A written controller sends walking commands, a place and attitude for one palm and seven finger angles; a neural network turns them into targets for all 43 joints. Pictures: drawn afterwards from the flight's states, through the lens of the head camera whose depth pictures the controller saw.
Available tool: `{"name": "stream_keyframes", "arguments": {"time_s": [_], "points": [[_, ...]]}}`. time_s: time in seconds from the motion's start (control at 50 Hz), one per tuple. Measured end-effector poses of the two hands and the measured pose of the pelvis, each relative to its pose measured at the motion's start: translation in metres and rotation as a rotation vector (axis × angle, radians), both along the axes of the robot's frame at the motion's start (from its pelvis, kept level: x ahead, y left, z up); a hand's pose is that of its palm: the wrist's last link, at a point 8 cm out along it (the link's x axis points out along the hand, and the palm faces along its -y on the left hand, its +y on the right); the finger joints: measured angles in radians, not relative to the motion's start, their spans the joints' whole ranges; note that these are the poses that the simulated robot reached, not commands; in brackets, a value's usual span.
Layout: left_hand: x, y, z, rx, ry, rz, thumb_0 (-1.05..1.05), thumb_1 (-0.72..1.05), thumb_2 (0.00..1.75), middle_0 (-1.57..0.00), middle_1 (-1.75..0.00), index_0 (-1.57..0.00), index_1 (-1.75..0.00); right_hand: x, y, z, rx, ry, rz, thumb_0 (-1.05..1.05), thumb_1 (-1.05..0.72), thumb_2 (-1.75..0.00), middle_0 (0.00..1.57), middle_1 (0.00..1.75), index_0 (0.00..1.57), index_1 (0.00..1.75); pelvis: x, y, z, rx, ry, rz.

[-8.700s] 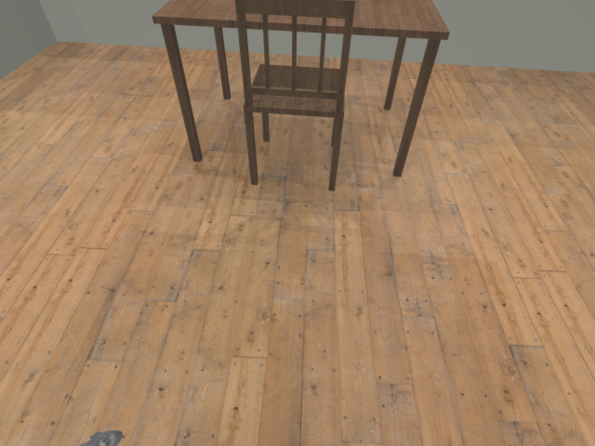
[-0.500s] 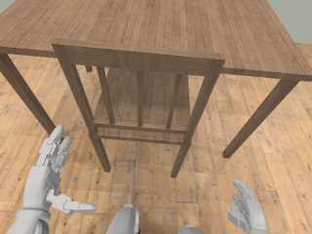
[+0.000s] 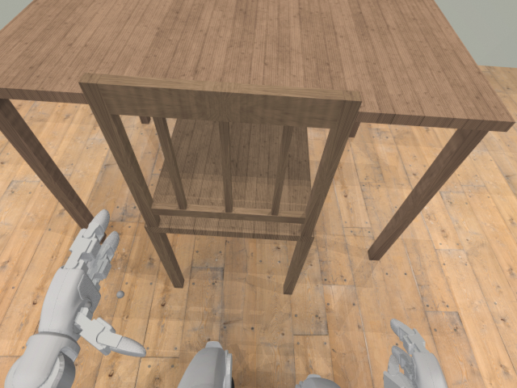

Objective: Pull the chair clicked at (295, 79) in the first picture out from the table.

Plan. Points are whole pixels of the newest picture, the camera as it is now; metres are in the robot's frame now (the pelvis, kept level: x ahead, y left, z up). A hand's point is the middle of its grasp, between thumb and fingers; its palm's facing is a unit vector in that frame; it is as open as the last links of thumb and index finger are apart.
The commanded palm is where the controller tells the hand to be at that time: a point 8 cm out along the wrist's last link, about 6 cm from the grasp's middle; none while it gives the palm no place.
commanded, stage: raise the hand toward the chair's back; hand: left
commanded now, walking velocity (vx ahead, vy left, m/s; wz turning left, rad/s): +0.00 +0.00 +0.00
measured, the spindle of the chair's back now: (226, 171) +0.51 +0.09 -0.02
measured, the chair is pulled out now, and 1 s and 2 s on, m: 0.00 0.00 0.00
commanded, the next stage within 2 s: aim the fingers beside a spindle in 0.34 s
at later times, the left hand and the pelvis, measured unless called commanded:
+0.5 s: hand (132, 283) +0.25 +0.19 +0.04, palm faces +0.02 -1.00 -0.06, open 16.9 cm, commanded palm +0.24 +0.25 +0.04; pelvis +0.01 -0.02 +0.00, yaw +0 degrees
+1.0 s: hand (145, 267) +0.29 +0.19 +0.02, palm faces -0.01 -1.00 -0.04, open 16.9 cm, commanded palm +0.28 +0.24 +0.02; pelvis +0.01 -0.02 -0.01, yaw -1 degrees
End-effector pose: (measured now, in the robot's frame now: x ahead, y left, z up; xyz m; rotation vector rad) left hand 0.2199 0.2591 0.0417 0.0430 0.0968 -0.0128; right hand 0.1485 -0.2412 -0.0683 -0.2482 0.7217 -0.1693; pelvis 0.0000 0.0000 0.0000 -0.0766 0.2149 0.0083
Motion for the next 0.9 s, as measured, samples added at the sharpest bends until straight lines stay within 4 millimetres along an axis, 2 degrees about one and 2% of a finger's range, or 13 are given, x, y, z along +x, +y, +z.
{"name": "stream_keyframes", "arguments": {"time_s": [0.14,0.32,0.4,0.48,0.54,0.64,0.78,0.9], "points": [[0.001,-0.006,0.006,0.013,-0.050,0.033,-0.02,-0.50,0.30,-0.07,-0.08,-0.06,-0.08,0.001,-0.009,0.002,-0.011,-0.007,-0.009,0.01,-0.90,-0.90,0.20,0.30,0.21,0.30,0.003,-0.005,0.000,0.008,0.006,-0.004],[0.005,-0.012,0.000,0.006,-0.013,0.017,-0.02,-0.50,0.30,-0.06,-0.08,-0.06,-0.08,0.016,-0.011,-0.001,0.010,-0.021,0.006,0.01,-0.90,-0.90,0.20,0.30,0.21,0.30,0.007,-0.012,-0.001,0.011,0.014,-0.002],[0.006,-0.016,0.003,0.004,-0.024,0.018,-0.02,-0.50,0.30,-0.07,-0.08,-0.06,-0.08,0.022,-0.011,0.000,0.015,-0.033,0.009,0.01,-0.90,-0.90,0.20,0.30,0.21,0.30,0.010,-0.014,0.000,0.014,0.015,-0.002],[0.010,-0.016,0.007,0.013,-0.054,0.035,-0.02,-0.50,0.30,-0.07,-0.08,-0.06,-0.08,0.027,-0.012,-0.002,0.019,-0.035,0.017,0.01,-0.90,-0.90,0.20,0.30,0.21,0.30,0.013,-0.016,-0.001,0.016,0.018,-0.001],[0.015,-0.014,0.003,0.016,-0.050,0.037,-0.02,-0.50,0.30,-0.07,-0.08,-0.06,-0.08,0.029,-0.013,-0.005,0.018,-0.028,0.021,0.01,-0.90,-0.90,0.20,0.30,0.21,0.30,0.013,-0.018,-0.002,0.017,0.025,-0.001],[0.023,-0.015,-0.007,0.001,-0.021,0.018,-0.02,-0.50,0.30,-0.07,-0.08,-0.06,-0.08,0.028,-0.017,-0.009,0.012,-0.011,0.015,0.01,-0.90,-0.90,0.20,0.30,0.21,0.30,0.014,-0.019,-0.005,0.018,0.036,-0.004],[0.033,-0.020,-0.005,0.003,-0.059,0.005,-0.02,-0.50,0.30,-0.07,-0.08,-0.06,-0.08,0.020,-0.023,-0.014,0.002,0.013,-0.003,0.01,-0.90,-0.90,0.20,0.30,0.21,0.30,0.014,-0.019,-0.007,0.020,0.047,-0.010],[0.041,-0.016,-0.013,0.002,-0.047,0.014,-0.02,-0.50,0.30,-0.07,-0.08,-0.06,-0.08,0.012,-0.024,-0.020,0.003,0.039,-0.014,0.01,-0.90,-0.90,0.20,0.30,0.21,0.30,0.012,-0.018,-0.011,0.020,0.058,-0.014]]}}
